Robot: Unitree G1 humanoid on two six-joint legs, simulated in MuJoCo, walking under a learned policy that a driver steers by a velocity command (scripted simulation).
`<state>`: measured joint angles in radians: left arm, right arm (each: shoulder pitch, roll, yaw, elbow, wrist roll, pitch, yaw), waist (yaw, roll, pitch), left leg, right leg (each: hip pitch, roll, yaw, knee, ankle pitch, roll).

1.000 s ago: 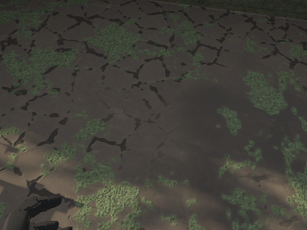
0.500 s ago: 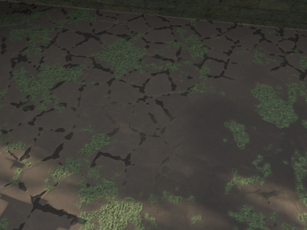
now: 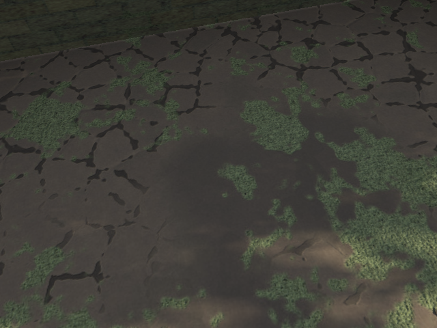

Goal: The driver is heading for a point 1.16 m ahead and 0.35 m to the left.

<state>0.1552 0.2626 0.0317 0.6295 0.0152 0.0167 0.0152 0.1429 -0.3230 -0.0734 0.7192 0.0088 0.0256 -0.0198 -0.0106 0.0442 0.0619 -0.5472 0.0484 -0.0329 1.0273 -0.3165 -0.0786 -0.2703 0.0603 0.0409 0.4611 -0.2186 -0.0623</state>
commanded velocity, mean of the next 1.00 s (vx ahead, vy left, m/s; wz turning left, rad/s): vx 0.73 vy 0.00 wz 0.27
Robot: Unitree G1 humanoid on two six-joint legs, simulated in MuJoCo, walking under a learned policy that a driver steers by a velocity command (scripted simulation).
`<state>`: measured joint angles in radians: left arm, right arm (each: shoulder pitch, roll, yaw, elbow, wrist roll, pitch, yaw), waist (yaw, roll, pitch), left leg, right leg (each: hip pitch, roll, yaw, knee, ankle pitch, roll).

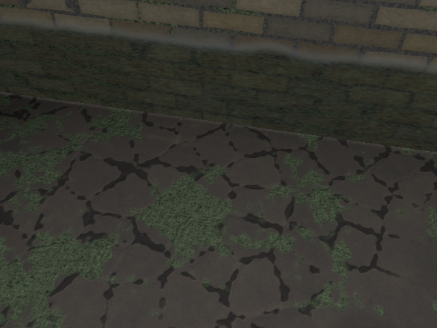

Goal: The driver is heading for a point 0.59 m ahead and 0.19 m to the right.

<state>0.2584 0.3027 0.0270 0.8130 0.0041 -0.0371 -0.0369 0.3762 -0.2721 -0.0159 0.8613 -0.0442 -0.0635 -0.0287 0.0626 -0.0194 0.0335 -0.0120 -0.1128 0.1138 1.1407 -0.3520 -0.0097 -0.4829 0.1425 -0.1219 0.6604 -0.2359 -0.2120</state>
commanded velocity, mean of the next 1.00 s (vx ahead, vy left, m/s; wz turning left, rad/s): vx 0.69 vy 0.00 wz -0.67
